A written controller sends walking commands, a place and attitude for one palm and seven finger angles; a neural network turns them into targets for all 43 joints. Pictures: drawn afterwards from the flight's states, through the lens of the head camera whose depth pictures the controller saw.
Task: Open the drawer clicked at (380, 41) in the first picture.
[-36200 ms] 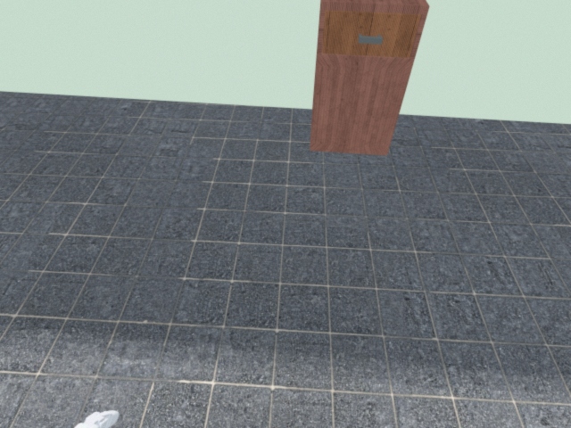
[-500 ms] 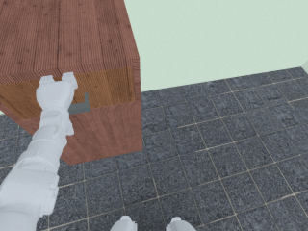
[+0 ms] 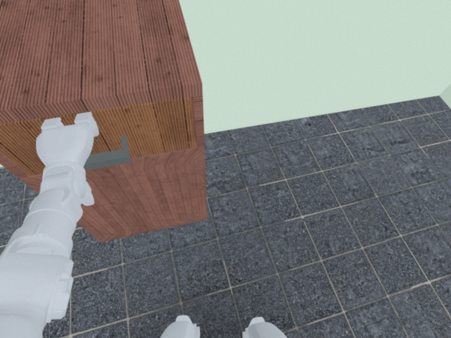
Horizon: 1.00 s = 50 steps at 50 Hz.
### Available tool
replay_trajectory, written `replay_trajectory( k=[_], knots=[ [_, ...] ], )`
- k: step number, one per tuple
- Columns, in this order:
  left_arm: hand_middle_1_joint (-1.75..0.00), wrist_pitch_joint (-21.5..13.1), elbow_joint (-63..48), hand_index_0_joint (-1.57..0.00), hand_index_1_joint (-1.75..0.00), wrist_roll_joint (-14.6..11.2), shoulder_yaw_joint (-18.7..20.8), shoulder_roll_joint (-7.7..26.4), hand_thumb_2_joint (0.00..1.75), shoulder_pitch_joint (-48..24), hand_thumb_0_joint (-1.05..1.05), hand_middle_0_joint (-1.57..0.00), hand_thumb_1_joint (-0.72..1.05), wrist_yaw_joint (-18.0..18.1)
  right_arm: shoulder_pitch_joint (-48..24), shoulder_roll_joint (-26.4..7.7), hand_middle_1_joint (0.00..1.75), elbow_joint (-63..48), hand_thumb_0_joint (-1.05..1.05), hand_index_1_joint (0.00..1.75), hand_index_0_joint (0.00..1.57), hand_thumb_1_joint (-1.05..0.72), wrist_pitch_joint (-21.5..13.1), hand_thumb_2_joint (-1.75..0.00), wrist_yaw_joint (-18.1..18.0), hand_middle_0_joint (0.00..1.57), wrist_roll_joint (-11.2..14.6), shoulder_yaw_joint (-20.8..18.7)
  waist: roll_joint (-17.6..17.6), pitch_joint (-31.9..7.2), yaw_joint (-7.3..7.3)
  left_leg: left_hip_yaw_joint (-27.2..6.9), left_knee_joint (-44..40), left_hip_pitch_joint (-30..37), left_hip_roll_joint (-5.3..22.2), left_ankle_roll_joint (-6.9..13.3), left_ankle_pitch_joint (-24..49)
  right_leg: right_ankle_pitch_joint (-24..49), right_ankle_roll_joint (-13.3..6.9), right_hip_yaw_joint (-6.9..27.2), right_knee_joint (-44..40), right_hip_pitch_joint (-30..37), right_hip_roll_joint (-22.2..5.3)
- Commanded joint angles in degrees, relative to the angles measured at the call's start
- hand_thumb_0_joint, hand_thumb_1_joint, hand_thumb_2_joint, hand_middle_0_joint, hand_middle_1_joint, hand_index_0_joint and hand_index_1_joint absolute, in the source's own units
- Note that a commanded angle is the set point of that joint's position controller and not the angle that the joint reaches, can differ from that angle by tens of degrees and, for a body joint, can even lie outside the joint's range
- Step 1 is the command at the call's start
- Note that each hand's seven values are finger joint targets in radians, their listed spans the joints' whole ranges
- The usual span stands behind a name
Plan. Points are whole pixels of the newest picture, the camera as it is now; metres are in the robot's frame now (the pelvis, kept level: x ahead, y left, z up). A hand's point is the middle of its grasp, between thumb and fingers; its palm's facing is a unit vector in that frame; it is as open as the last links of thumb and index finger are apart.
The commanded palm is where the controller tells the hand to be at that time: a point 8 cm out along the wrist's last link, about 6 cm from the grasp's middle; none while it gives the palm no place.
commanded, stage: lower the fingers behind the handle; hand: left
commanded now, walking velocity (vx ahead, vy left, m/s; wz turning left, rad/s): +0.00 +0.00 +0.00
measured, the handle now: (104, 151) +0.50 +0.25 -0.06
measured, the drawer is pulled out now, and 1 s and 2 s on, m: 0.00 0.00 0.00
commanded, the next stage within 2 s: close the thumb around the handle in 1.54 s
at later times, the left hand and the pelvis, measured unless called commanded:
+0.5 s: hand (91, 170) +0.45 +0.26 -0.04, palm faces -0.09 -0.03 -1.00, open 13.8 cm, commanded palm +0.44 +0.25 +0.02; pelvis +0.00 +0.00 -0.01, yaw +0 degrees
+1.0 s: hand (91, 170) +0.45 +0.27 -0.05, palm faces -0.05 +0.01 -1.00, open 13.9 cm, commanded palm +0.44 +0.25 -0.02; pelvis -0.02 +0.00 -0.04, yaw +0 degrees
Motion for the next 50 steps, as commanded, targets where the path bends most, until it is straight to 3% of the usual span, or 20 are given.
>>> replay_trajectory(
  k=[1,3,4,7,8,10,12,14,16,20,23,26,29,33,36,39,42,46,48,50],
  knots=[
    [-1.2,-1.4,-11.6,-0.3,-1.2,-0.1,-0.2,9.7,0.3,-24.6,0.0,-0.3,-0.5,2.9,7.0,-8.8,0.3,-2.0,0.0,0.3,0.2,-0.9,-1.9,-0.9,-0.4,0.2,-0.1,-3.8,2.9,-23.5,-1.98,0.0,-3.9,22.7,0.7,0.1,23.0,16.7,-1.1,-2.9,-5.6,4.6,0.2],
    [-1.2,-1.4,-11.8,-0.3,-1.2,-0.1,0.5,11.0,0.3,-25.4,0.0,-0.3,-0.5,3.0,6.9,-9.0,0.3,-1.7,0.0,0.3,0.2,-0.9,-1.9,-0.9,-0.5,0.2,-0.2,-3.6,3.2,-24.2,-1.67,-0.2,-3.6,21.9,0.6,0.0,22.6,16.7,-1.2,-2.7,-4.9,4.6,0.1],
    [-1.2,-1.1,-10.6,-0.3,-1.2,-0.2,0.0,9.7,0.3,-24.6,0.0,-0.3,-0.5,3.1,7.0,-8.9,0.3,-1.4,0.0,0.3,0.2,-0.9,-2.0,-0.9,-0.5,0.2,-0.4,-3.7,3.3,-22.5,-1.97,-0.2,-3.5,21.5,0.5,0.0,22.1,16.2,-1.4,-3.0,-4.9,3.8,0.2],
    [-1.2,-1.3,-12.1,-0.3,-1.2,0.7,1.5,11.2,0.3,-24.7,0.0,-0.3,-0.5,4.2,6.7,-8.9,0.3,-1.1,0.0,0.3,0.2,-0.9,-1.9,-0.9,-0.2,0.2,-0.8,-3.6,7.1,-24.6,-0.62,-0.7,-2.7,23.8,0.8,-0.6,25.9,17.0,-1.9,-3.4,-3.2,2.1,0.3],
    [-1.2,-1.1,-11.7,-0.3,-1.2,1.0,1.2,10.4,0.3,-24.6,0.0,-0.3,-0.5,4.7,6.4,-8.8,0.3,-1.4,0.0,0.3,0.2,-0.9,-1.9,-0.9,-0.1,0.2,-0.9,-3.5,6.5,-25.2,-0.87,-0.6,-2.4,23.5,0.8,-0.6,26.1,17.0,-1.7,-3.5,-3.2,1.8,0.3],
    [-1.2,-0.5,-11.5,-0.3,-1.2,1.1,3.9,13.2,0.3,-24.0,0.0,-0.3,-0.5,5.3,6.2,-9.2,0.3,-0.9,0.0,0.3,0.2,-0.9,-1.7,-0.9,0.2,0.2,-1.2,-3.4,5.9,-25.5,-0.07,-1.0,-1.7,22.5,0.9,-0.8,28.0,18.1,-1.9,-3.6,-1.8,2.0,0.3],
    [-1.2,0.4,-11.4,-0.3,-1.2,1.3,2.9,11.1,0.3,-22.7,0.0,-0.3,-0.5,6.2,6.3,-8.8,0.3,-1.2,0.0,0.3,0.2,-0.9,-1.6,-0.9,0.5,0.2,-1.4,-3.5,6.2,-26.6,0.01,-0.6,-1.1,23.1,1.0,-0.9,30.0,19.6,-1.7,-3.8,-1.4,2.3,0.4],
    [-1.2,1.8,-9.8,-0.3,-1.2,1.3,3.4,11.4,0.3,-20.7,0.0,-0.3,-0.5,6.5,6.0,-9.0,0.3,-1.2,0.0,0.3,0.2,-0.9,-1.4,-0.9,0.9,0.2,-1.4,-3.2,5.2,-26.1,0.54,-0.3,-1.1,21.6,0.9,-0.9,29.5,20.0,-1.7,-3.9,-1.2,3.3,0.4],
    [-1.2,2.7,-9.7,-0.3,-1.2,1.1,3.1,11.2,0.3,-20.9,0.0,-0.3,-0.5,6.4,5.9,-9.0,0.3,-1.8,0.0,0.3,0.2,-0.9,-1.2,-0.9,1.1,0.2,-1.3,-3.2,4.0,-26.2,0.38,-0.1,-1.3,20.7,0.8,-0.7,28.7,20.4,-1.4,-3.7,-1.4,4.2,0.3],
    [-1.2,3.4,-8.0,-0.3,-1.2,0.4,1.5,10.2,0.3,-23.3,0.0,-0.3,-0.5,5.5,5.8,-9.1,0.3,-1.6,0.0,0.3,0.2,-0.9,-1.3,-0.9,0.9,0.2,-1.2,-3.0,0.6,-23.1,-1.44,0.0,-1.3,16.8,0.5,0.1,22.6,18.4,-1.2,-3.2,-2.1,4.3,0.0],
    [-1.2,1.9,-9.1,-0.3,-1.2,0.6,1.4,10.7,0.3,-23.7,0.0,-0.3,-0.5,4.9,5.7,-8.9,0.3,-1.8,0.0,0.3,0.2,-0.9,-1.7,-0.9,0.4,0.2,-1.1,-2.9,1.1,-25.0,-1.34,-0.1,-0.6,16.6,0.4,0.2,21.4,17.7,-1.1,-2.7,-1.5,3.7,-0.1],
    [-1.2,-0.3,-10.6,-0.3,-1.2,1.2,0.4,9.2,0.3,-24.9,0.0,-0.3,-0.5,4.8,5.9,-8.5,0.3,-1.4,0.0,0.3,0.2,-0.9,-2.3,-0.9,0.2,0.2,-1.3,-3.1,4.5,-25.5,-1.67,-0.5,0.4,18.1,0.7,0.0,21.9,16.3,-1.4,-3.0,-0.5,0.4,0.0],
    [-1.2,-0.6,-8.4,-0.3,-1.2,1.7,0.1,8.3,0.3,-23.9,0.0,-0.3,-0.5,5.6,5.9,-8.5,0.3,-0.8,0.0,0.3,0.2,-0.9,-2.6,-0.9,0.3,0.2,-1.5,-3.1,4.4,-23.9,-2.08,-0.8,1.6,16.6,0.8,-0.2,20.6,14.2,-1.5,-3.3,0.4,-2.8,0.1],
    [-1.2,0.3,-6.5,-0.3,-1.2,1.1,1.4,10.3,0.3,-23.6,0.0,-0.3,-0.5,6.3,6.1,-8.8,0.3,-0.8,0.0,0.3,0.2,-0.9,-2.8,-0.9,0.6,0.2,-1.6,-2.9,2.4,-25.1,-1.76,-0.5,2.6,12.8,0.5,0.1,18.8,14.7,-1.3,-3.0,1.3,-1.4,0.1],
    [-1.2,1.2,-5.7,-0.3,-1.2,0.9,1.4,10.7,0.3,-22.6,0.0,-0.3,-0.5,6.0,6.3,-8.9,0.3,-0.8,0.0,0.3,0.2,-0.9,-2.5,-0.9,0.8,0.2,-1.5,-2.8,3.9,-26.3,-1.35,-0.3,3.0,13.0,0.4,-0.1,19.4,15.4,-1.3,-3.0,2.0,-1.4,0.0],
    [-1.2,2.5,-3.4,-0.3,-1.2,0.8,-0.3,9.0,0.3,-22.3,0.0,-0.3,-0.5,5.5,6.2,-9.1,0.3,-1.0,0.0,0.3,0.2,-0.9,-2.4,-0.9,0.9,0.2,-1.3,-2.5,2.2,-22.8,-2.16,-0.3,2.9,10.6,0.4,0.1,16.4,13.1,-1.3,-3.2,1.5,-2.5,0.2],
    [-1.2,2.9,-2.3,-0.3,-1.2,0.5,0.2,10.6,0.3,-23.8,0.0,-0.3,-0.5,4.9,6.1,-9.4,0.3,-0.8,0.0,0.3,0.2,-0.9,-2.5,-0.9,0.8,0.2,-1.2,-2.2,1.9,-21.8,-2.56,-0.5,3.3,8.9,0.5,0.3,14.2,11.3,-1.3,-3.2,2.0,-3.8,0.0],
    [-1.2,2.5,-1.3,-0.3,-1.2,0.1,-0.9,9.7,0.3,-23.9,0.0,-0.3,-0.5,3.7,6.2,-9.2,0.3,-1.4,0.0,0.3,0.2,-0.9,-2.9,-0.9,0.5,0.2,-1.1,-1.8,0.2,-22.1,-3.13,-0.5,4.2,6.4,0.3,0.6,12.5,10.5,-0.9,-3.1,2.7,-4.1,-0.2],
    [-1.2,2.3,-0.2,-0.3,-1.2,0.0,0.0,11.0,0.3,-21.9,0.0,-0.3,-0.5,3.0,5.9,-9.4,0.3,-1.7,0.0,0.3,0.2,-0.9,-2.9,-0.9,0.5,0.2,-1.2,-1.6,0.0,-21.9,-2.42,-0.2,5.0,4.6,0.1,0.7,11.5,10.2,-1.0,-2.8,3.3,-4.0,-0.1],
    [-1.2,2.0,0.8,-0.3,-1.2,-0.2,-0.6,10.4,0.3,-22.2,0.0,-0.3,-0.5,2.2,6.1,-9.3,0.3,-1.8,0.0,0.3,0.2,-0.9,-3.0,-0.9,0.4,0.2,-1.1,-1.5,-0.8,-20.7,-3.13,-0.3,5.6,2.9,0.1,0.9,10.1,9.1,-1.0,-2.8,3.7,-5.0,-0.2]
  ],
)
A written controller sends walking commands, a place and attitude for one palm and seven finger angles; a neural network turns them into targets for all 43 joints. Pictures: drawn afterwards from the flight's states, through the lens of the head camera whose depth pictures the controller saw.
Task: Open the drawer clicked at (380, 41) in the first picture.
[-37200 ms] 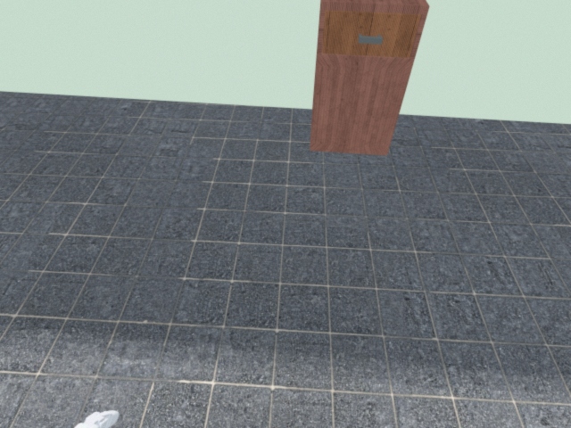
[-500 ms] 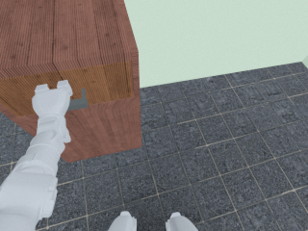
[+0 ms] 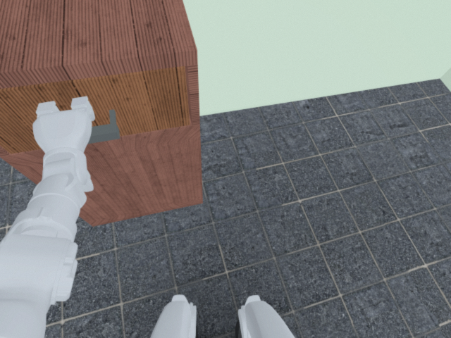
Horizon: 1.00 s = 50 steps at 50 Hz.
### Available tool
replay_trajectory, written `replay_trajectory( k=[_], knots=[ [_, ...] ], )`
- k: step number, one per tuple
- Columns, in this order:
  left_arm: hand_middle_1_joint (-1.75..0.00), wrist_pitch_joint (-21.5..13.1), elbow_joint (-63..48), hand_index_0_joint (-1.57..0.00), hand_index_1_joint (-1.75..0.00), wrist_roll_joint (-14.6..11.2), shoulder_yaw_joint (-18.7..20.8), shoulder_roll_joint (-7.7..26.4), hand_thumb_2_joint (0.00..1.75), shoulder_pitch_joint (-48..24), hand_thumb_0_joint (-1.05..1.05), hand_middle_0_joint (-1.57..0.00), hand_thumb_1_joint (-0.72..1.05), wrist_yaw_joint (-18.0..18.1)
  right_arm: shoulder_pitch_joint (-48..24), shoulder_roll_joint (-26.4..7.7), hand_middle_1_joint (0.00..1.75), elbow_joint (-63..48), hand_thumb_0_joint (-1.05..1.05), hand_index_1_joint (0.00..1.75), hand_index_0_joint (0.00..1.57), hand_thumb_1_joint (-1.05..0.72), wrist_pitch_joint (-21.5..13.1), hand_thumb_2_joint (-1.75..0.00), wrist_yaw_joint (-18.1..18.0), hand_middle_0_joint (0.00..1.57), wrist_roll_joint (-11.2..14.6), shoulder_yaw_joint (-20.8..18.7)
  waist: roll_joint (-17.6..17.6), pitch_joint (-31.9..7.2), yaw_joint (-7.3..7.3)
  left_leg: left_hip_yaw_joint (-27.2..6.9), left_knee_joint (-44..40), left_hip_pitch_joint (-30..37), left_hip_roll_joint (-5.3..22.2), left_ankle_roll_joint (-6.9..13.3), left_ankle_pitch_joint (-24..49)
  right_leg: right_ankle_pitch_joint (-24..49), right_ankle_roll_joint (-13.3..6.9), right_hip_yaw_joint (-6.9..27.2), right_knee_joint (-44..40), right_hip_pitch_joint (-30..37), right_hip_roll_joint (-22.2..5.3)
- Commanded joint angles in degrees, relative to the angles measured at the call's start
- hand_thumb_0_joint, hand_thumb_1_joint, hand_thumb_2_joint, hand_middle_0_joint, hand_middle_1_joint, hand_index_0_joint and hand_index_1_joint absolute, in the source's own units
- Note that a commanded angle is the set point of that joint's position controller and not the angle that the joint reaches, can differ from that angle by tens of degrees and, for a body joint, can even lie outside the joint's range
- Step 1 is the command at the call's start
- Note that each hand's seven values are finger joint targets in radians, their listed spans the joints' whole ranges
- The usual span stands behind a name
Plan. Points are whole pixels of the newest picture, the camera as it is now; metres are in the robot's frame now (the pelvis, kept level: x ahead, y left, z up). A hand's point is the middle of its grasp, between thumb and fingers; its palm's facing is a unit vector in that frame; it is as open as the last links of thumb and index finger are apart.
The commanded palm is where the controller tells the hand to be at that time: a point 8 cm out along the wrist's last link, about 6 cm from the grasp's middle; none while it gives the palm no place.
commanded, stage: lower the fingers behind the handle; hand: left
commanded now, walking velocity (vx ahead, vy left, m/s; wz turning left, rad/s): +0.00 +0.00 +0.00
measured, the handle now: (91, 126) +0.52 +0.26 -0.02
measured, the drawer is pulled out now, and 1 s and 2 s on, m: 0.00 0.00 0.05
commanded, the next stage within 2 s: close the thumb around the handle in 0.54 s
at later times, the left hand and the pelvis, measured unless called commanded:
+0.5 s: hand (83, 153) +0.47 +0.27 -0.04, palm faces -0.09 -0.01 -1.00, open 13.8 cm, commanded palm +0.47 +0.24 +0.01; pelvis -0.01 +0.00 -0.01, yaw +0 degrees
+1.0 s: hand (83, 153) +0.47 +0.27 -0.04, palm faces -0.06 -0.02 -1.00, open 10.2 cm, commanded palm +0.46 +0.24 +0.01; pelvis +0.00 +0.00 -0.01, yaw +0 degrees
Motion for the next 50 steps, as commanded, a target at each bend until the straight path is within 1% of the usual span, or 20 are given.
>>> replay_trajectory(
  k=[1,2,5,7,8,10,11,12,15,19,20,27,30,32,33,35,37,42,45,50],
  knots=[
    [-1.2,-1.5,-4.5,-0.3,-1.2,-0.1,0.3,10.2,0.3,-16.8,0.0,-0.3,-0.5,-1.3,8.2,-9.7,0.3,-2.6,0.0,0.3,0.2,-0.9,-1.3,-0.9,-0.9,0.2,0.2,-3.0,0.0,-18.7,-2.47,0.8,-5.4,14.8,0.1,1.2,11.8,11.5,-0.7,-1.1,-7.6,6.7,-0.6],
    [-1.2,-1.8,-4.2,-0.3,-1.2,0.1,1.2,11.4,0.3,-16.8,0.0,-0.3,-0.5,-1.5,8.2,-9.9,0.3,-2.5,0.0,0.3,0.2,-0.9,-1.4,-0.9,-1.0,0.2,0.3,-3.0,-1.2,-18.1,-2.56,0.4,-5.0,14.0,0.3,1.2,11.0,10.6,-0.9,-1.2,-7.1,5.8,-0.5],
    [-1.2,-4.9,-9.4,-0.3,-1.2,0.7,1.7,12.7,0.3,-22.4,0.0,-0.3,-0.5,-1.3,8.0,-9.8,0.3,-2.6,0.0,0.3,0.2,-0.9,-2.2,-0.9,-1.3,0.2,0.0,-3.2,2.6,-21.7,-2.99,-0.2,-3.3,14.7,0.5,1.1,10.3,8.7,-1.2,-1.2,-5.2,2.7,-0.5],
    [-1.2,-7.8,-14.9,-0.3,-1.2,1.8,4.9,16.4,0.3,-24.9,0.0,-0.3,-0.5,0.3,8.3,-10.0,0.3,-2.3,0.0,0.3,0.2,-0.9,-2.8,-0.9,-1.5,0.2,-0.4,-3.8,6.3,-28.7,-1.81,-0.9,-2.0,17.9,0.8,0.8,13.2,9.9,-1.4,-1.1,-2.9,1.7,-0.4],
    [-1.2,-7.7,-14.8,-0.3,-1.2,2.2,4.9,15.6,0.3,-23.8,0.0,-0.3,-0.5,1.6,8.5,-10.0,0.3,-2.1,0.0,0.3,0.2,-0.9,-2.7,-0.9,-1.4,0.2,-0.7,-4.0,7.3,-30.6,-1.63,-1.1,-1.8,19.9,0.8,0.4,15.3,10.7,-1.5,-1.5,-2.5,0.9,-0.3],
    [-1.2,-5.7,-12.8,-0.3,-1.2,2.9,1.2,9.9,0.3,-23.9,0.0,-0.3,-0.5,2.8,9.1,-9.5,0.3,-1.4,0.0,0.3,0.2,-0.9,-2.8,-0.9,-0.8,0.2,-0.7,-4.4,8.5,-28.1,-2.85,-2.1,-2.2,22.8,1.2,-0.3,16.9,9.9,-1.6,-2.6,-2.7,-2.5,-0.1],
    [-1.2,-5.0,-12.9,-0.3,-1.2,2.6,1.2,9.5,0.3,-23.8,0.0,-0.3,-0.5,3.5,9.4,-9.5,0.3,-1.1,0.0,0.3,0.2,-0.9,-2.8,-0.9,-0.6,0.2,-0.7,-4.4,8.6,-27.0,-2.67,-2.3,-2.5,23.3,1.5,-0.5,17.2,9.7,-1.5,-3.0,-2.9,-3.0,0.0],
    [-1.2,-4.0,-12.9,-0.3,-1.2,2.2,2.3,10.6,0.3,-23.3,0.0,-0.3,-0.5,3.9,9.4,-9.9,0.3,-1.1,0.0,0.3,0.2,-0.9,-2.6,-0.9,-0.5,0.2,-0.7,-4.5,7.7,-28.3,-2.17,-2.4,-2.8,24.0,1.5,-0.6,17.2,9.8,-1.6,-3.0,-3.0,-2.4,0.1],
    [-1.2,-0.9,-13.0,-0.3,-1.2,0.5,1.6,10.1,0.3,-26.8,0.0,-0.3,-0.5,4.3,10.1,-9.9,0.3,-0.6,0.0,0.3,0.2,-0.9,-2.3,-0.9,-0.5,0.2,-0.6,-4.4,6.6,-30.5,-3.32,-2.7,-3.3,25.4,1.4,-0.4,18.6,11.1,-1.3,-3.0,-3.9,-0.4,0.0],
    [-1.2,2.2,-10.5,-0.3,-1.2,0.5,1.1,11.6,0.3,-26.9,0.0,-0.3,-0.5,3.0,10.0,-10.1,0.3,0.0,0.0,0.3,0.2,-0.9,-1.8,-0.9,-0.6,0.2,-0.2,-3.5,6.2,-27.6,-3.21,-2.2,-4.9,24.2,1.1,-0.1,16.1,10.3,-1.2,-3.0,-5.5,1.6,0.0],
    [-1.2,2.4,-10.6,-0.3,-1.2,0.4,0.5,10.9,0.3,-28.3,0.0,-0.3,-0.5,2.5,10.0,-10.1,0.3,0.0,0.0,0.3,0.2,-0.9,-1.8,-0.9,-0.8,0.2,-0.3,-3.5,5.8,-27.4,-3.87,-2.2,-4.8,24.4,1.1,0.0,16.2,10.6,-1.2,-2.9,-5.6,1.6,0.0],
    [-1.2,-1.1,-10.1,-0.3,-1.2,0.7,0.3,10.3,0.3,-23.2,0.0,-0.3,-0.5,-0.7,9.3,-9.5,0.3,-0.8,0.0,0.3,0.2,-0.9,-2.3,-0.9,-1.5,0.2,-0.4,-3.0,4.9,-23.7,-3.12,-1.4,-4.6,21.7,1.0,0.4,15.9,11.1,-1.4,-2.6,-5.8,2.6,-0.1],
    [-1.2,-3.2,-11.6,-0.3,-1.2,0.7,-0.5,8.2,0.3,-22.9,0.0,-0.3,-0.5,-0.6,9.0,-9.1,0.3,-1.0,0.0,0.3,0.2,-0.9,-2.6,-0.9,-1.3,0.2,-0.5,-3.4,5.8,-23.0,-3.27,-1.3,-4.2,22.0,1.1,0.4,16.4,11.3,-1.5,-2.5,-5.7,1.4,-0.1],
    [-1.2,-4.0,-11.7,-0.3,-1.2,0.9,0.1,8.9,0.3,-22.1,0.0,-0.3,-0.5,0.1,9.1,-9.2,0.3,-0.9,0.0,0.3,0.2,-0.9,-2.7,-0.9,-1.4,0.2,-0.5,-3.5,5.2,-23.1,-3.16,-1.2,-3.7,20.7,1.1,0.4,15.8,11.0,-1.5,-2.3,-5.2,1.2,-0.1],
    [-1.21,-4.4,-12.3,-0.3,-1.21,0.7,1.2,10.0,0.32,-22.3,0.0,-0.3,-0.44,0.6,9.2,-9.3,0.3,-0.9,0.0,0.3,0.2,-0.9,-2.7,-0.9,-1.4,0.2,-0.6,-3.6,4.4,-23.8,-2.96,-1.3,-3.5,20.6,1.1,0.5,16.1,11.5,-1.4,-2.3,-5.2,1.7,-0.1],
    [-1.22,-4.6,-13.6,-0.31,-1.22,0.6,0.5,8.5,0.37,-22.4,0.0,-0.31,-0.33,1.3,9.3,-9.1,0.3,-0.8,0.0,0.3,0.2,-0.9,-2.8,-0.9,-1.1,0.2,-0.7,-4.0,6.1,-26.0,-2.7,-1.3,-3.2,22.4,1.1,0.2,18.2,12.7,-1.6,-2.4,-4.6,1.7,-0.1],
    [-1.23,-4.2,-12.2,-0.32,-1.23,0.7,1.9,9.9,0.42,-21.2,0.0,-0.32,-0.22,2.1,9.7,-9.4,0.3,-0.3,0.0,0.3,0.2,-0.9,-2.5,-0.9,-1.0,0.2,-0.6,-4.0,5.3,-25.4,-2.44,-1.2,-3.1,22.0,1.1,0.2,18.7,13.2,-1.5,-2.4,-4.5,2.0,0.0],
    [-1.26,-1.8,-12.2,-0.34,-1.26,1.5,0.7,9.0,0.54,-23.5,0.0,-0.34,0.06,3.6,10.1,-9.5,0.3,0.1,0.0,0.3,0.2,-0.9,-2.1,-0.9,-0.7,0.2,-0.7,-4.2,6.0,-26.7,-3.04,-1.5,-3.3,23.8,1.2,-0.1,20.0,13.8,-1.4,-2.6,-4.7,1.5,0.1],
    [-1.28,-0.8,-12.9,-0.35,-1.28,0.6,1.2,9.5,0.61,-23.7,0.0,-0.35,0.23,3.3,10.1,-9.5,0.3,0.0,0.0,0.3,0.2,-0.9,-1.8,-0.9,-0.5,0.2,-0.7,-4.2,5.5,-29.0,-2.7,-1.1,-3.3,24.8,1.0,0.0,21.9,16.2,-1.3,-2.4,-4.8,4.3,0.0],
    [-1.31,-0.9,-13.9,-0.37,-1.31,0.2,1.2,8.7,0.73,-20.4,0.0,-0.37,0.51,1.8,9.2,-9.3,0.3,-0.6,0.0,0.3,0.2,-0.9,-1.5,-0.9,-0.6,0.2,-0.7,-4.1,5.7,-28.9,-1.89,-0.9,-4.1,26.3,1.1,0.0,23.2,17.6,-1.3,-2.3,-5.3,5.9,0.0]
  ],
)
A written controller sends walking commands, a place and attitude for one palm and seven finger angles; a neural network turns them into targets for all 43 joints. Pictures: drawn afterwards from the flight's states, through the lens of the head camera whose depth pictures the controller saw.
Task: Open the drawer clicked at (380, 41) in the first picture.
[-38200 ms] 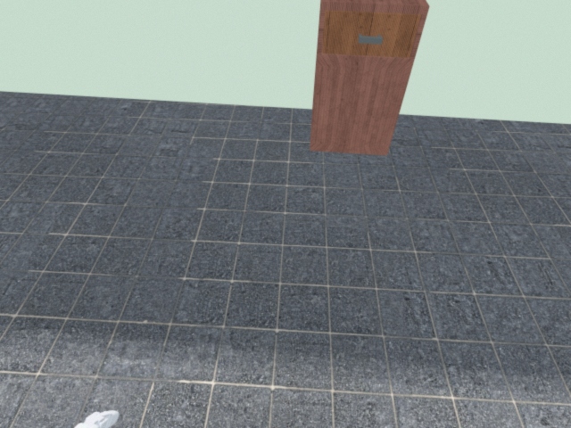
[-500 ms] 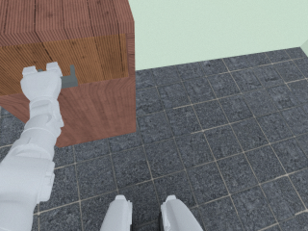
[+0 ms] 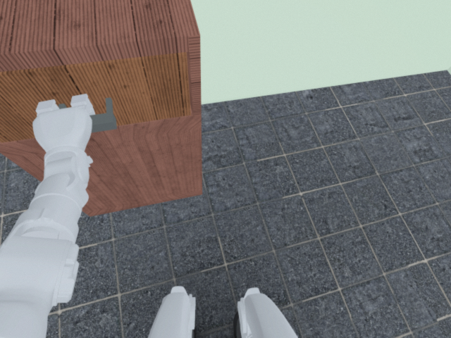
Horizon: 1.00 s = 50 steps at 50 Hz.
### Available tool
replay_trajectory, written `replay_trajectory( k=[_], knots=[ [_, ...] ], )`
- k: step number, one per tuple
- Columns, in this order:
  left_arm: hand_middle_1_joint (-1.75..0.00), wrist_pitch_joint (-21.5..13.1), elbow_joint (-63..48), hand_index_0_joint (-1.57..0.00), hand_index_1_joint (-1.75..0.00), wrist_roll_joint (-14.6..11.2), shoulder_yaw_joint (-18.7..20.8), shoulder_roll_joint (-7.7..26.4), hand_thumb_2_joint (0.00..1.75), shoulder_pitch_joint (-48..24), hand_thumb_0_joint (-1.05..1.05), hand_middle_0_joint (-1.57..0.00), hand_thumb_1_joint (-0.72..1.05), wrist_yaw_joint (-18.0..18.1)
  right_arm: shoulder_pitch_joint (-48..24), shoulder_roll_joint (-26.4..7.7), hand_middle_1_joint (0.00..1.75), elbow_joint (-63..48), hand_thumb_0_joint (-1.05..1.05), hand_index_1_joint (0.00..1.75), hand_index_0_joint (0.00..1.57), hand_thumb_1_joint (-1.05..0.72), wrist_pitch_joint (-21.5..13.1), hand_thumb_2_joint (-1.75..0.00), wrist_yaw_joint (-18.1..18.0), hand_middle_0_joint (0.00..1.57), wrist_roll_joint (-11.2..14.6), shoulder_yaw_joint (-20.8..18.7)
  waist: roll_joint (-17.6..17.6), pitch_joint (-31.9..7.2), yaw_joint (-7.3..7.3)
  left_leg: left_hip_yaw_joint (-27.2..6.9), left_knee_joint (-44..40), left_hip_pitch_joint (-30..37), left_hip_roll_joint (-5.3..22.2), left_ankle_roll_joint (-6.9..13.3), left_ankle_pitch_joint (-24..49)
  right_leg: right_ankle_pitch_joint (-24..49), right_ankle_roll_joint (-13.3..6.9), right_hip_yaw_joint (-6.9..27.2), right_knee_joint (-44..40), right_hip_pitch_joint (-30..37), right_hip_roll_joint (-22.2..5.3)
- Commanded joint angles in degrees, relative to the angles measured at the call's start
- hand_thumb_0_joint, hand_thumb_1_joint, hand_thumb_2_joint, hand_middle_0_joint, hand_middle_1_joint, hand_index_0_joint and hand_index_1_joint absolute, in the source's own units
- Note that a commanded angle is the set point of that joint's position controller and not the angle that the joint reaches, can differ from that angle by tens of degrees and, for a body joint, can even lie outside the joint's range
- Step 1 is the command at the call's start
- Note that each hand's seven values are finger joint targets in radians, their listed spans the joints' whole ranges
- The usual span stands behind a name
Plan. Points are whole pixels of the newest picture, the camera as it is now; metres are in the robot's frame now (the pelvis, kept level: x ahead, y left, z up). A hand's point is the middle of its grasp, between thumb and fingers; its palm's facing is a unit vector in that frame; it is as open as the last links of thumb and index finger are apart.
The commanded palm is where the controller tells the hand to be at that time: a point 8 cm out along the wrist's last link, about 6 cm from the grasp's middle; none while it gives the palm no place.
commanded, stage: close the thumb around the handle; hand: left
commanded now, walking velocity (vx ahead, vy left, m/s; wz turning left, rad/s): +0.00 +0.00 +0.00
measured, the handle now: (86, 115) +0.52 +0.26 -0.01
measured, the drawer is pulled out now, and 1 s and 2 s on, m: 0.00 0.05 0.16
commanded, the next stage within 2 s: pull the drawer open in 0.34 s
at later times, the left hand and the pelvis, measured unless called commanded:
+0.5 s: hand (77, 146) +0.47 +0.27 -0.03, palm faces -0.05 -0.03 -1.00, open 5.6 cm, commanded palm +0.45 +0.24 +0.02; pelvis +0.01 +0.01 +0.01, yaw +0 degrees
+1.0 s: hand (77, 168) +0.42 +0.26 -0.03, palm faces -0.04 -0.07 -1.00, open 5.5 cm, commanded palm +0.39 +0.24 +0.02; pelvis +0.03 +0.02 +0.02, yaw -2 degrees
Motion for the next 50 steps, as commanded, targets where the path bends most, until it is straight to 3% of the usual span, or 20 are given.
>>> replay_trajectory(
  k=[1,7,9,12,15,20,22,23,25,27,30,31,34,37,38,40,41,44,46,50],
  knots=[
    [-1.31,-2.0,-12.1,-0.38,-1.31,0.7,0.2,9.1,0.76,-20.2,0.0,-0.38,0.56,1.1,10.2,-9.9,0.3,-1.8,0.0,0.3,0.2,-0.9,-0.5,-0.9,-0.7,0.2,0.2,-3.5,6.7,-28.6,-1.53,0.3,-7.7,30.3,1.1,0.2,24.6,18.8,-1.0,-1.2,-8.3,9.4,-0.2],
    [-1.35,-4.3,-12.2,-0.4,-1.35,1.1,-0.1,7.7,0.9,-17.8,0.0,-0.4,0.9,1.1,9.8,-9.6,0.3,-1.7,0.0,0.3,0.2,-0.9,-0.8,-0.9,-0.8,0.2,0.1,-3.7,5.2,-25.2,-1.72,0.3,-7.5,28.8,1.3,0.3,24.2,18.4,-1.2,-1.2,-8.2,8.0,-0.1],
    [-1.35,-4.8,-12.5,-0.4,-1.35,1.1,0.4,8.0,0.9,-17.6,0.0,-0.4,0.9,1.5,9.9,-9.7,0.3,-1.8,0.0,0.3,0.2,-0.9,-0.8,-0.9,-0.8,0.2,0.0,-3.9,3.8,-25.9,-1.79,0.4,-7.1,28.3,1.2,0.5,24.3,19.2,-1.1,-0.9,-8.1,8.8,-0.1],
    [-1.35,-5.1,-13.0,-0.4,-1.35,1.1,0.6,8.0,0.9,-18.6,0.0,-0.4,0.9,2.3,10.1,-9.8,0.3,-1.2,0.0,0.3,0.2,-0.9,-0.8,-0.9,-0.6,0.2,-0.1,-4.1,5.1,-26.1,-1.87,0.2,-7.0,29.3,1.4,0.2,25.5,19.3,-1.1,-1.1,-7.7,7.5,-0.2],
    [-1.35,-4.4,-14.1,-0.4,-1.35,1.2,1.4,8.5,0.9,-17.5,0.0,-0.4,0.9,3.0,10.0,-9.9,0.3,-1.4,0.0,0.3,0.2,-0.9,-0.5,-0.9,-0.3,0.2,-0.3,-4.3,6.6,-28.7,-0.69,0.2,-7.1,31.0,1.3,-0.2,28.3,20.7,-1.3,-1.2,-7.1,8.7,-0.2],
    [-1.35,-2.9,-14.2,-0.4,-1.35,0.8,0.9,7.8,0.9,-17.8,0.0,-0.4,0.9,3.4,10.0,-10.0,0.3,-1.1,0.0,0.3,0.2,-0.9,-0.1,-0.9,0.0,0.2,-0.3,-4.3,6.0,-28.5,-1.29,0.4,-7.4,32.0,1.4,-0.2,29.1,21.9,-1.1,-1.2,-7.8,9.6,-0.1],
    [-1.35,-2.5,-12.9,-0.4,-1.35,0.9,2.2,9.7,0.9,-16.9,0.0,-0.4,0.9,3.3,9.9,-10.2,0.3,-1.0,0.0,0.3,0.2,-0.9,0.2,-0.9,-0.1,0.2,-0.1,-4.2,4.5,-27.7,-1.02,0.5,-7.6,30.5,1.4,0.0,27.7,21.7,-1.0,-1.2,-7.8,10.4,-0.2],
    [-1.35,-2.4,-12.9,-0.4,-1.35,1.0,2.5,9.7,0.9,-14.7,0.0,-0.4,0.9,3.2,9.8,-10.1,0.3,-1.5,0.0,0.3,0.2,-0.9,0.3,-0.9,-0.1,0.2,-0.2,-4.1,4.6,-28.3,-0.04,0.6,-7.9,30.8,1.3,-0.1,28.6,22.4,-1.0,-1.2,-7.8,11.4,-0.2],
    [-1.35,-2.6,-15.2,-0.4,-1.35,0.5,0.5,6.3,0.9,-13.9,0.0,-0.4,0.9,2.8,9.4,-9.7,0.3,-2.0,0.0,0.3,0.2,-0.9,0.2,-0.9,0.2,0.2,-0.1,-4.4,6.8,-29.6,0.1,0.2,-8.4,34.2,1.5,-0.5,31.3,22.1,-1.3,-1.6,-8.0,10.7,-0.1],
    [-1.35,-2.7,-15.4,-0.4,-1.35,0.3,1.4,6.3,0.9,-9.8,0.0,-0.4,0.9,2.7,9.0,-9.7,0.3,-2.2,0.0,0.3,0.2,-0.9,0.5,-0.9,0.3,0.2,0.0,-4.5,6.1,-29.2,1.05,0.4,-8.7,35.0,1.9,-0.6,32.6,22.5,-1.2,-1.6,-8.2,11.3,0.0],
    [-1.35,-2.9,-16.3,-0.4,-1.35,-0.1,0.0,3.8,0.9,-6.7,0.0,-0.4,0.9,2.4,8.2,-9.3,0.3,-3.0,0.0,0.3,0.2,-0.9,0.6,-0.9,0.4,0.2,0.1,-4.4,5.0,-28.2,1.11,0.6,-9.2,34.6,1.7,-0.4,32.3,22.8,-1.2,-1.6,-8.9,12.4,0.0],
    [-1.35,-2.9,-15.2,-0.4,-1.35,0.0,0.1,3.8,0.9,-5.2,0.0,-0.4,0.9,2.4,7.9,-9.3,0.3,-3.1,0.0,0.3,0.2,-0.9,0.7,-0.9,0.5,0.2,0.2,-4.3,3.8,-26.0,1.31,0.8,-9.6,33.2,1.7,-0.3,30.3,21.8,-1.2,-1.8,-9.1,12.3,0.0],
    [-1.35,-3.3,-16.7,-0.4,-1.35,0.2,1.3,5.0,0.9,-3.0,0.0,-0.4,0.9,2.9,7.5,-9.4,0.3,-3.4,0.0,0.3,0.2,-0.9,0.8,-0.9,0.3,0.2,0.3,-4.4,2.6,-26.1,1.99,1.2,-10.0,31.9,1.5,0.0,29.1,22.7,-1.2,-1.3,-9.2,14.3,-0.1],
    [-1.35,-3.6,-17.7,-0.4,-1.35,0.3,0.6,3.2,0.9,-0.6,0.0,-0.4,0.9,3.3,7.0,-9.2,0.3,-3.8,0.0,0.3,0.2,-0.9,0.9,-0.9,0.4,0.2,0.2,-4.6,2.9,-25.3,2.09,1.4,-10.0,32.5,1.5,-0.1,30.9,23.9,-1.2,-1.2,-9.3,14.4,-0.2],
    [-1.35,-3.6,-18.6,-0.4,-1.35,0.3,1.9,4.5,0.9,1.3,0.0,-0.4,0.9,3.6,6.8,-9.2,0.3,-4.0,0.0,0.3,0.2,-0.9,1.0,-0.9,0.5,0.2,0.2,-4.6,2.6,-25.9,3.1,1.4,-10.2,33.0,1.6,-0.2,31.8,24.3,-1.3,-1.2,-9.2,15.2,-0.2],
    [-1.35,-3.3,-20.3,-0.4,-1.35,-0.1,2.2,3.9,0.9,4.3,0.0,-0.4,0.9,3.8,6.3,-9.1,0.3,-4.6,0.0,0.3,0.2,-0.9,1.2,-0.9,0.7,0.2,0.3,-4.7,3.0,-26.4,3.72,1.4,-10.4,34.3,1.7,-0.4,35.1,26.1,-1.4,-1.2,-9.2,16.4,-0.2],
    [-1.35,-3.2,-20.8,-0.4,-1.35,0.0,0.9,2.0,0.9,6.0,0.0,-0.4,0.9,4.0,6.0,-8.9,0.3,-4.9,0.0,0.3,0.2,-0.9,1.2,-0.9,0.8,0.2,0.3,-4.8,2.7,-26.1,3.63,1.4,-10.6,34.9,1.8,-0.4,35.6,25.9,-1.2,-1.4,-9.5,16.2,-0.2],
    [-1.35,-2.6,-23.9,-0.4,-1.35,0.0,1.2,1.6,0.9,9.3,0.0,-0.4,0.9,4.9,5.2,-8.8,0.3,-5.4,0.0,0.3,0.2,-0.9,1.4,-0.9,0.9,0.2,0.4,-5.0,1.3,-25.8,3.76,1.7,-10.8,35.1,1.8,-0.3,36.7,28.0,-1.1,-1.0,-10.0,18.0,-0.2],
    [-1.35,-2.0,-26.1,-0.4,-1.35,0.1,0.8,0.6,0.9,11.9,0.0,-0.4,0.9,5.4,4.5,-8.7,0.3,-6.0,0.0,0.3,0.2,-0.9,1.4,-0.9,1.0,0.2,0.5,-5.0,2.8,-25.5,4.3,1.1,-11.4,37.3,2.1,-0.7,39.3,27.1,-1.2,-1.5,-10.1,17.2,-0.2],
    [-1.35,-0.4,-29.5,-0.4,-1.35,0.3,-0.4,-1.1,0.9,13.3,0.0,-0.4,0.9,6.4,3.4,-8.7,0.3,-6.4,0.0,0.3,0.2,-0.9,1.5,-0.9,1.1,0.2,0.5,-5.1,2.7,-24.4,3.87,0.1,-12.2,39.2,2.5,-1.2,40.3,25.6,-1.3,-1.9,-10.6,16.4,-0.1]
  ],
)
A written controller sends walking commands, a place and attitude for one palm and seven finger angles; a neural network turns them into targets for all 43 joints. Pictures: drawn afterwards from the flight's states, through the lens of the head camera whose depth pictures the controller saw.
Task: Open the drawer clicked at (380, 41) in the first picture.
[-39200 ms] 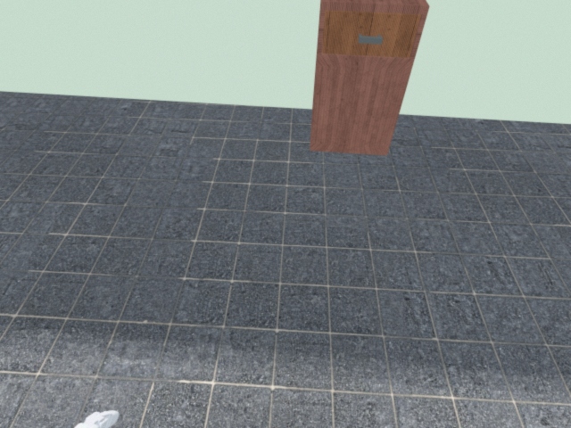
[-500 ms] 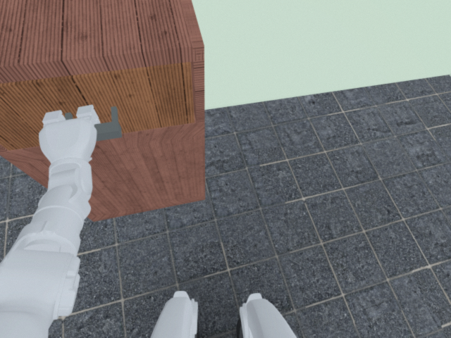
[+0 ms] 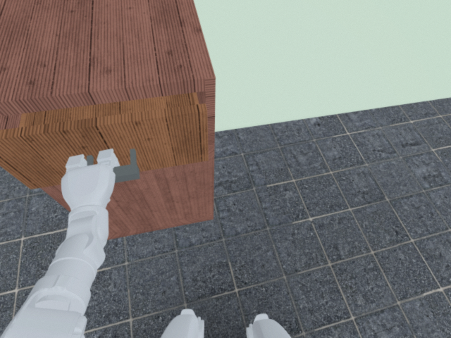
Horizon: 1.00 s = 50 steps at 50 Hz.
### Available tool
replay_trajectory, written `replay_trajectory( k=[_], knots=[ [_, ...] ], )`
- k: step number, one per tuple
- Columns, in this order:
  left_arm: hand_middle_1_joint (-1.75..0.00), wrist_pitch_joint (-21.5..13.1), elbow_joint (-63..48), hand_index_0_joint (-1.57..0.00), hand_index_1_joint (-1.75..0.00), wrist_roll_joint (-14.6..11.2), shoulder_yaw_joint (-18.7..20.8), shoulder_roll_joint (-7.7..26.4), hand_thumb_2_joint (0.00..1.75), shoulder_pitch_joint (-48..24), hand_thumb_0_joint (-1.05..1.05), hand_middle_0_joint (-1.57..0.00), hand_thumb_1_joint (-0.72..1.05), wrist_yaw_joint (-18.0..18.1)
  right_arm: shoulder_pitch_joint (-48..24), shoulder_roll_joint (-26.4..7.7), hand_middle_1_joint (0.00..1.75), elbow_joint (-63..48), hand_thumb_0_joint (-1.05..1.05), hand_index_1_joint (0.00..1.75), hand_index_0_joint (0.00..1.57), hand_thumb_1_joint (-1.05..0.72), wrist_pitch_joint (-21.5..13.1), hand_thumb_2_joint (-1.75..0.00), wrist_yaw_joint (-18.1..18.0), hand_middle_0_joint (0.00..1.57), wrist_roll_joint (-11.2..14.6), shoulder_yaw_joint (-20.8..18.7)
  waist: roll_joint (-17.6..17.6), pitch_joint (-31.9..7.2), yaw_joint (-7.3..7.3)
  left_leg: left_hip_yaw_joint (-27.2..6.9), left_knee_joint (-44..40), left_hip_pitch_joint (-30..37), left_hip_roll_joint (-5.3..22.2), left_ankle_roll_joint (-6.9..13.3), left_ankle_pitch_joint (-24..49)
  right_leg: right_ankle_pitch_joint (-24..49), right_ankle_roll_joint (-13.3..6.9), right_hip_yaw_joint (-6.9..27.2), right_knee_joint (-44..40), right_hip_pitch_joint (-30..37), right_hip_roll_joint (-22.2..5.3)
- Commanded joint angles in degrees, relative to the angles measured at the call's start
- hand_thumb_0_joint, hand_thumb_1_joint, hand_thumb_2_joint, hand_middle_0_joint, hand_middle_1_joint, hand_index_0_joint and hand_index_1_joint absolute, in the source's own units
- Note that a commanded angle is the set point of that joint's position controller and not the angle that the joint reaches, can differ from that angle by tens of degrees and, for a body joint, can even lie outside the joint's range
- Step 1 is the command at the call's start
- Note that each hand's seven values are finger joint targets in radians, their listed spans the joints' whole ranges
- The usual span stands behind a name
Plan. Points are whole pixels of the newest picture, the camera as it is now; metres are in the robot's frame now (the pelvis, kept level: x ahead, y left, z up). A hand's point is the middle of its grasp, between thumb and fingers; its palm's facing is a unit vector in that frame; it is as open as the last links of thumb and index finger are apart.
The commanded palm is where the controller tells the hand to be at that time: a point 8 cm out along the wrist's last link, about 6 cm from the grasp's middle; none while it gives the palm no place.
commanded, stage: pull the drawer open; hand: left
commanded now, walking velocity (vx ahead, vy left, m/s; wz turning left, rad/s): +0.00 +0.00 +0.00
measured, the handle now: (111, 166) +0.44 +0.24 -0.03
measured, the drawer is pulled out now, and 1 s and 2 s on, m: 0.05 0.16 0.27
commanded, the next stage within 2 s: none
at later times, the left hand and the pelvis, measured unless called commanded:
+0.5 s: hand (101, 224) +0.33 +0.24 -0.06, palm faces -0.05 -0.05 -1.00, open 5.6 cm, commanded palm +0.30 +0.22 +0.00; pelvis -0.01 -0.01 +0.01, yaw +1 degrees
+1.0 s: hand (102, 254) +0.27 +0.23 -0.06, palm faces -0.04 -0.06 -1.00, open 5.6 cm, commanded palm +0.24 +0.21 +0.00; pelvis +0.00 -0.02 +0.01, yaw +2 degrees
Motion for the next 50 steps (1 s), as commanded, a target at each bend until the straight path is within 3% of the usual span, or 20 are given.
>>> replay_trajectory(
  k=[1,5,7,10,11,14,15,18,22,24,25,28,35,38,41,42,43,46,48,50],
  knots=[
    [-1.35,0.3,-12.6,-0.4,-1.35,0.9,-1.1,4.9,0.9,-8.2,0.0,-0.4,0.9,3.7,4.3,-9.1,0.3,-4.3,0.0,0.3,0.2,-0.9,-1.3,-0.9,-0.4,0.2,0.1,-3.3,3.1,-22.4,0.61,-2.8,-6.9,28.9,2.3,-2.9,41.0,24.6,-2.5,-5.3,-4.9,5.5,-0.1],
    [-1.35,1.7,-14.5,-0.4,-1.35,1.0,-0.9,5.2,0.9,-7.3,0.0,-0.4,0.9,4.3,3.2,-9.1,0.3,-4.6,0.0,0.3,0.2,-0.9,-1.5,-0.9,-0.7,0.2,0.1,-3.2,3.6,-21.7,0.81,-2.9,-7.6,29.4,2.1,-3.1,39.4,23.7,-2.8,-5.3,-5.4,6.0,-0.2],
    [-1.35,2.3,-14.2,-0.4,-1.35,1.2,-2.4,3.4,0.9,-7.1,0.0,-0.4,0.9,4.5,2.6,-8.8,0.3,-4.4,0.0,0.3,0.2,-0.9,-1.5,-0.9,-0.9,0.2,0.1,-3.2,3.6,-20.7,0.45,-3.0,-7.9,29.7,2.2,-3.3,38.3,22.4,-2.7,-5.4,-5.6,5.1,-0.1],
    [-1.35,2.9,-14.6,-0.4,-1.35,1.1,-1.9,4.2,0.9,-6.4,0.0,-0.4,0.9,4.6,1.6,-8.8,0.3,-4.8,0.0,0.3,0.2,-0.9,-1.6,-0.9,-1.2,0.2,0.1,-3.0,3.3,-20.6,0.81,-2.9,-8.5,28.9,1.8,-3.1,35.6,21.7,-3.0,-5.3,-6.0,6.2,-0.2],
    [-1.35,2.9,-14.7,-0.4,-1.35,1.3,-3.1,3.0,0.9,-6.9,0.0,-0.4,0.9,4.7,1.2,-8.6,0.3,-5.1,0.0,0.3,0.2,-0.9,-1.7,-0.9,-1.2,0.2,0.1,-2.8,3.5,-20.0,0.68,-2.6,-8.6,28.8,1.8,-3.0,34.9,21.2,-2.8,-5.3,-6.2,5.9,-0.3],
    [-1.35,3.4,-13.5,-0.4,-1.35,1.3,-3.1,2.7,0.9,-4.4,0.0,-0.4,0.9,4.5,0.7,-8.3,0.3,-5.1,0.0,0.3,0.2,-0.9,-1.8,-0.9,-1.4,0.2,0.3,-2.8,1.4,-18.9,0.88,-2.4,-8.9,27.5,1.4,-2.8,32.1,20.7,-3.0,-5.2,-6.6,6.8,-0.2],
    [-1.35,3.2,-15.1,-0.4,-1.35,1.2,-3.0,3.3,0.9,-5.5,0.0,-0.4,0.9,4.2,0.3,-8.6,0.3,-5.4,0.0,0.3,0.2,-0.9,-1.9,-0.9,-1.5,0.2,0.3,-2.7,3.6,-19.4,1.19,-2.4,-9.1,27.9,1.4,-2.9,32.3,20.6,-3.2,-5.1,-6.5,6.8,-0.3],
    [-1.35,3.1,-16.0,-0.4,-1.35,1.3,-5.0,0.4,0.9,-3.1,0.0,-0.4,0.9,4.4,-0.7,-8.0,0.3,-6.1,0.0,0.3,0.2,-0.9,-2.2,-0.9,-1.5,0.2,0.3,-2.6,2.3,-19.9,1.25,-2.1,-9.2,28.4,1.3,-2.7,31.9,20.5,-3.0,-5.2,-6.8,7.1,-0.3],
    [-1.35,2.7,-17.0,-0.4,-1.35,1.2,-4.6,0.9,0.9,-1.1,0.0,-0.4,0.9,4.3,-1.1,-7.9,0.3,-6.3,0.0,0.3,0.2,-0.9,-2.6,-0.9,-1.7,0.2,0.4,-2.6,0.9,-18.6,1.46,-1.9,-9.1,26.4,1.1,-2.4,29.5,20.5,-3.1,-4.7,-6.7,8.0,-0.4],
    [-1.35,2.6,-17.2,-0.4,-1.35,1.1,-5.9,-0.8,0.9,0.2,0.0,-0.4,0.9,4.3,-1.5,-7.8,0.3,-6.6,0.0,0.3,0.2,-0.9,-2.9,-0.9,-1.6,0.2,0.5,-2.5,0.7,-17.4,1.4,-1.7,-9.5,25.6,0.9,-2.3,27.3,19.4,-3.2,-4.9,-7.0,8.1,-0.4],
    [-1.35,2.5,-17.8,-0.4,-1.35,1.2,-5.0,0.5,0.9,0.3,0.0,-0.4,0.9,4.3,-1.8,-8.0,0.3,-6.6,0.0,0.3,0.2,-0.9,-3.1,-0.9,-1.6,0.2,0.4,-2.5,1.2,-17.7,1.72,-1.7,-9.6,25.3,0.8,-2.3,26.9,19.3,-3.3,-4.7,-7.0,8.3,-0.5],
    [-1.35,2.3,-18.9,-0.4,-1.35,1.5,-5.8,-0.4,0.9,1.2,0.0,-0.4,0.9,4.8,-2.5,-7.7,0.3,-6.7,0.0,0.3,0.2,-0.9,-3.2,-0.9,-1.7,0.2,0.4,-2.3,0.2,-17.8,1.66,-1.2,-9.3,24.8,0.5,-2.0,25.8,19.7,-3.2,-4.5,-7.0,8.7,-0.6],
    [-1.35,3.2,-21.5,-0.4,-1.35,0.9,-4.7,0.2,0.9,9.0,0.0,-0.4,0.9,5.0,-3.6,-7.7,0.3,-7.3,0.0,0.3,0.2,-0.9,-3.7,-0.9,-1.7,0.2,0.5,-2.4,-0.9,-18.0,2.79,-0.9,-9.2,23.9,0.1,-1.8,26.2,22.3,-3.3,-3.9,-7.0,11.6,-0.6],
    [-1.35,3.2,-24.5,-0.4,-1.35,1.2,-6.6,-1.7,0.9,10.8,0.0,-0.4,0.9,5.3,-4.5,-7.3,0.3,-7.8,0.0,0.3,0.2,-0.9,-3.7,-0.9,-1.7,0.2,0.5,-2.3,-0.2,-17.7,2.64,-0.7,-9.0,25.3,0.3,-1.8,27.6,22.8,-3.1,-4.1,-6.9,11.0,-0.8],
    [-1.35,3.7,-25.8,-0.4,-1.35,0.9,-5.7,-1.1,0.9,14.3,0.0,-0.4,0.9,5.3,-5.1,-7.3,0.3,-8.2,0.0,0.3,0.2,-0.9,-3.7,-0.9,-1.6,0.2,0.4,-2.1,-2.2,-17.8,3.02,-0.4,-8.8,24.4,0.1,-1.6,27.8,24.9,-2.9,-3.8,-6.7,12.9,-1.0],
    [-1.35,4.0,-25.0,-0.4,-1.35,1.0,-5.5,-1.2,0.9,16.6,0.0,-0.4,0.9,5.2,-4.9,-7.2,0.3,-8.3,0.0,0.3,0.2,-0.9,-3.8,-0.9,-1.7,0.2,0.6,-2.2,-2.4,-15.7,3.11,-0.5,-9.0,23.6,-0.1,-1.6,27.1,24.8,-3.1,-3.7,-6.9,12.9,-0.8],
    [-1.35,3.8,-26.9,-0.4,-1.35,0.9,-6.4,-1.6,0.9,15.0,0.0,-0.4,0.9,5.3,-5.8,-7.4,0.3,-8.5,0.0,0.3,0.2,-0.9,-3.9,-0.9,-1.7,0.2,0.4,-1.9,-2.1,-16.3,2.7,-0.4,-8.9,23.6,-0.1,-1.5,26.2,24.6,-2.9,-3.7,-7.0,12.7,-1.1],
    [-1.35,3.9,-29.0,-0.4,-1.35,1.6,-5.6,-0.9,0.9,19.0,0.0,-0.4,0.9,5.7,-6.6,-7.2,0.3,-9.1,0.0,0.3,0.2,-0.9,-3.9,-0.9,-1.7,0.2,0.3,-1.8,-0.9,-17.0,3.61,-0.4,-8.8,24.7,0.0,-1.7,27.8,25.0,-3.0,-3.6,-6.5,12.8,-1.1],
    [-1.35,4.2,-30.5,-0.4,-1.35,1.4,-7.1,-2.4,0.9,20.5,0.0,-0.4,0.9,5.7,-7.2,-7.0,0.3,-9.5,0.0,0.3,0.2,-0.9,-3.9,-0.9,-1.4,0.2,0.3,-1.8,-0.8,-16.0,3.39,-0.4,-8.9,24.9,-0.1,-1.7,27.1,24.3,-3.0,-3.8,-6.8,12.5,-1.1],
    [-1.35,4.5,-30.8,-0.4,-1.35,1.4,-5.7,-1.4,0.9,23.5,0.0,-0.4,0.9,5.7,-7.3,-7.1,0.3,-9.7,0.0,0.3,0.2,-0.9,-3.8,-0.9,-1.4,0.2,0.4,-1.9,-0.9,-15.2,3.8,-0.6,-9.0,25.1,0.0,-1.7,27.9,24.5,-3.3,-3.7,-6.9,12.8,-1.0]
  ],
)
